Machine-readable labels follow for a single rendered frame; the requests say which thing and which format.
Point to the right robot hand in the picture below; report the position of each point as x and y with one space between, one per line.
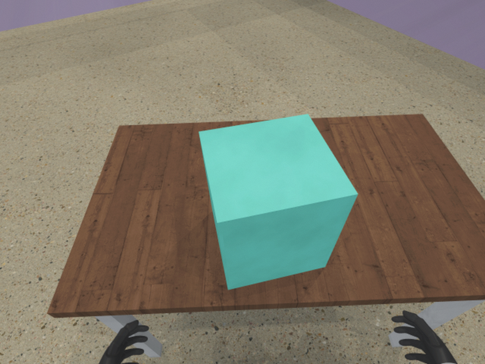
436 351

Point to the left robot hand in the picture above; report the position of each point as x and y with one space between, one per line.
116 352

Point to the table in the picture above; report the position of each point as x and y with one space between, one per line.
148 242

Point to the carton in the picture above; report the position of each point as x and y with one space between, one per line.
279 198

